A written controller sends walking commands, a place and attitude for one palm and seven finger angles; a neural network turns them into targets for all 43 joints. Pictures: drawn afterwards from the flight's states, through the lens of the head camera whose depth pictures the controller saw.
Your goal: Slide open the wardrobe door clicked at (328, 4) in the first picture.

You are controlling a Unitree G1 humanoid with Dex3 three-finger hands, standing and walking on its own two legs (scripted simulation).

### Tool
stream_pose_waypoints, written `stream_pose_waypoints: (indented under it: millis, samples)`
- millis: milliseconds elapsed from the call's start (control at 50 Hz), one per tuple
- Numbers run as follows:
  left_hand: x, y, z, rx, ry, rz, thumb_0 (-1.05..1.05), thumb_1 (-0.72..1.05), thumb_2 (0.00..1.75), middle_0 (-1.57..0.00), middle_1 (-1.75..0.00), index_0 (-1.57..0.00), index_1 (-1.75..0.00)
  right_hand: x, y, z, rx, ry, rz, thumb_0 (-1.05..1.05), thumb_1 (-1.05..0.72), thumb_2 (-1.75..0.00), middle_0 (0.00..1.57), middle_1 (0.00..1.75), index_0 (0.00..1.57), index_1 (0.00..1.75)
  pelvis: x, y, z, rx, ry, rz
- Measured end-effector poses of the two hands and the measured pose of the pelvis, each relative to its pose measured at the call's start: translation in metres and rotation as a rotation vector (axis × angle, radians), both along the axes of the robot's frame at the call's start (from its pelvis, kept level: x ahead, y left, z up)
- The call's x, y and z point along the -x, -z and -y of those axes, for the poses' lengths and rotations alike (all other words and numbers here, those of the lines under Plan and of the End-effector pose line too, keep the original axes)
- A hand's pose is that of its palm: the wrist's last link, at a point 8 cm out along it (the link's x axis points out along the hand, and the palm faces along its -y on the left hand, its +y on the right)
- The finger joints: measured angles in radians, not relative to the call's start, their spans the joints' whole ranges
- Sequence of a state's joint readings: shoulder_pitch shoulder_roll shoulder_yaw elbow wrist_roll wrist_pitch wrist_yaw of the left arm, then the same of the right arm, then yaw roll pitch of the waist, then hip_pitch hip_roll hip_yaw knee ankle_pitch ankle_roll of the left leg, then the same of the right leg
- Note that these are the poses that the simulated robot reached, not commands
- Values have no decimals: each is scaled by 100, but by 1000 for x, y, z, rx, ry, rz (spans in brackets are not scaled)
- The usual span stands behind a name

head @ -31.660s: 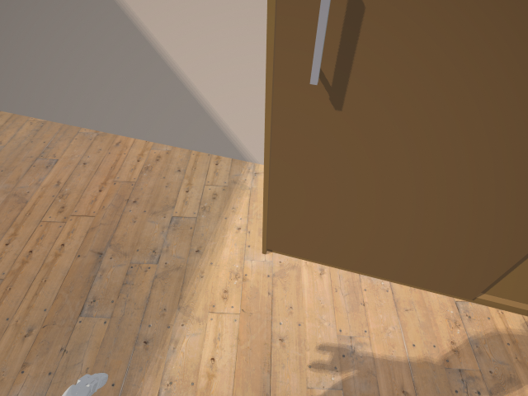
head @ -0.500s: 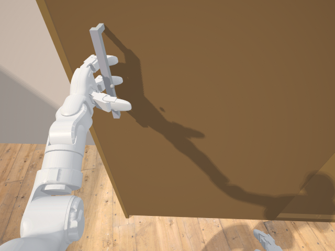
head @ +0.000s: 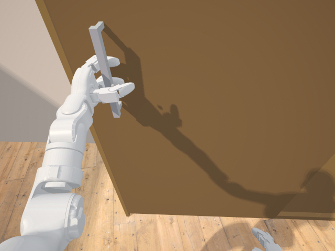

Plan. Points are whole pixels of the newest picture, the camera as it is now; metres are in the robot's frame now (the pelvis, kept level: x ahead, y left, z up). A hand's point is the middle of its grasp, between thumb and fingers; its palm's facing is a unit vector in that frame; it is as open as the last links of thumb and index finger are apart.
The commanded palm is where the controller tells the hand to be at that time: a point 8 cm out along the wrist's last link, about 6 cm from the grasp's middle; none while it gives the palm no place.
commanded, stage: grip the handle and tug to test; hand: left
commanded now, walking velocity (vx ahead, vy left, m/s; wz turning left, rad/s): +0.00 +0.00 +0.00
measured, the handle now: (109, 75) +0.47 +0.17 +0.22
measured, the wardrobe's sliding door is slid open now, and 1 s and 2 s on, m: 0.00 0.00 0.01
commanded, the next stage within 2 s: tug the door sideways, standing still in 0.98 s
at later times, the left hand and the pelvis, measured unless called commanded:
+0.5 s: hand (113, 85) +0.41 +0.15 +0.22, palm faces +0.02 -1.00 +0.01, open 5.2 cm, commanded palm +0.38 +0.20 +0.22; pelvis +0.00 +0.00 +0.00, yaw +0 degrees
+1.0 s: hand (114, 87) +0.41 +0.14 +0.22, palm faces +0.03 -1.00 -0.01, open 5.6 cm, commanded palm +0.36 +0.19 +0.22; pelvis +0.02 +0.00 +0.00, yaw -1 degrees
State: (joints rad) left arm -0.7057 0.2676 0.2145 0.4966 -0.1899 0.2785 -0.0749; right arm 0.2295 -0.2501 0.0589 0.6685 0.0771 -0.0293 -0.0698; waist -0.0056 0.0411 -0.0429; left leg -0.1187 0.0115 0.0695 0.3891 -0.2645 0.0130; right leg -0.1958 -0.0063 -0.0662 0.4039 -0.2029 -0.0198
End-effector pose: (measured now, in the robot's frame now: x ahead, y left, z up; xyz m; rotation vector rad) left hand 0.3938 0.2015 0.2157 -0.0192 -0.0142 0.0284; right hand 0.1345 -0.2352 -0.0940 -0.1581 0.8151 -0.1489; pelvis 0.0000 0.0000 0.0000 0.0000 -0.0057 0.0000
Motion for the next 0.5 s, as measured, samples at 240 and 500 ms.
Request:
stream_pose_waypoints:
  millis: [240,500]
  samples:
    - [1,-5,-5,-6,10,19,0,68,80,-43,-137,-41,-136,-6,-2,1,13,-3,1,1,-91,-90,21,30,20,30,-3,0,-2,3,-4,2]
    - [2,-5,2,-13,10,10,0,76,85,-43,-140,-42,-139,-16,-4,-8,1,-25,17,1,-91,-90,21,30,20,30,-3,0,-3,2,-7,2]
